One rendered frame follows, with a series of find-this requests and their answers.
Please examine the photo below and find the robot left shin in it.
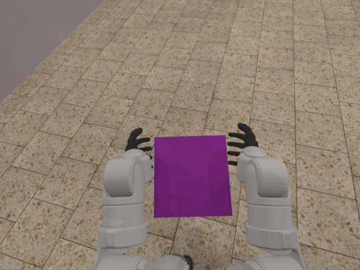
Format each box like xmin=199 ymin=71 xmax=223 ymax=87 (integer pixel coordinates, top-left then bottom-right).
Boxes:
xmin=172 ymin=252 xmax=186 ymax=262

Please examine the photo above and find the left robot upper arm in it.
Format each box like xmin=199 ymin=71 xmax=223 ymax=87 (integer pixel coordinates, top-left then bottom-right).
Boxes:
xmin=96 ymin=254 xmax=155 ymax=270

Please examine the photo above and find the right robot upper arm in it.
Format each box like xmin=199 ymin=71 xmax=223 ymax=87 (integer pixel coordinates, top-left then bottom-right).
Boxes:
xmin=242 ymin=255 xmax=303 ymax=270

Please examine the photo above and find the robot left thigh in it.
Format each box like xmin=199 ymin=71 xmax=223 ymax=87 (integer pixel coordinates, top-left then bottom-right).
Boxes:
xmin=154 ymin=255 xmax=189 ymax=270

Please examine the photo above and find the carton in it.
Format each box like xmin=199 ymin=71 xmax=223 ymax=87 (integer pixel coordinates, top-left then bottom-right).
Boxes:
xmin=154 ymin=135 xmax=232 ymax=218

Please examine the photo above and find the right robot forearm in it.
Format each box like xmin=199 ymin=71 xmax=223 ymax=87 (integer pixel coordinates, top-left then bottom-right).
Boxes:
xmin=236 ymin=146 xmax=306 ymax=270

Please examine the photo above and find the left robot hand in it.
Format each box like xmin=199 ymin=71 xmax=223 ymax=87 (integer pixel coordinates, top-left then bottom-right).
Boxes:
xmin=125 ymin=128 xmax=153 ymax=168

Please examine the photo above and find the left robot forearm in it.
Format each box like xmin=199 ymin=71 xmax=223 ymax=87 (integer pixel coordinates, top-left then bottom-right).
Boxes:
xmin=93 ymin=149 xmax=152 ymax=270

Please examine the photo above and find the right robot hand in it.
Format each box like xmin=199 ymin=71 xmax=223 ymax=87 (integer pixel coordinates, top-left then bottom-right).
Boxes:
xmin=227 ymin=123 xmax=259 ymax=166

